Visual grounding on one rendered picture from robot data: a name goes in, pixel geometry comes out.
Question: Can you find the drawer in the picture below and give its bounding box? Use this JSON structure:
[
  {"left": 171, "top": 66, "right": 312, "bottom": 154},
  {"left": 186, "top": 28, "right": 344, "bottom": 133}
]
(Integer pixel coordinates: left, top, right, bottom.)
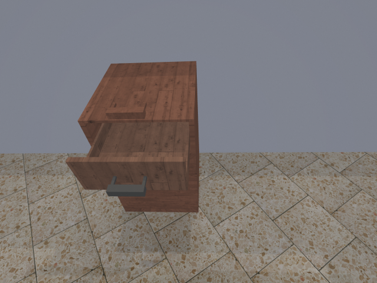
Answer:
[{"left": 66, "top": 122, "right": 190, "bottom": 190}]

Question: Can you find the handle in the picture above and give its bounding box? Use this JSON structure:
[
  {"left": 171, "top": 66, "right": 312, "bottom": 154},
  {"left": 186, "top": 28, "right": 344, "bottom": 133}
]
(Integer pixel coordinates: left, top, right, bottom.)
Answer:
[
  {"left": 106, "top": 176, "right": 147, "bottom": 196},
  {"left": 106, "top": 107, "right": 146, "bottom": 120}
]

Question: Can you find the cabinet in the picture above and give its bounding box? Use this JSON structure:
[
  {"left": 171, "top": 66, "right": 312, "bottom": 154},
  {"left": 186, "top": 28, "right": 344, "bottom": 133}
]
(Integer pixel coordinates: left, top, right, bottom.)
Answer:
[{"left": 78, "top": 61, "right": 199, "bottom": 212}]

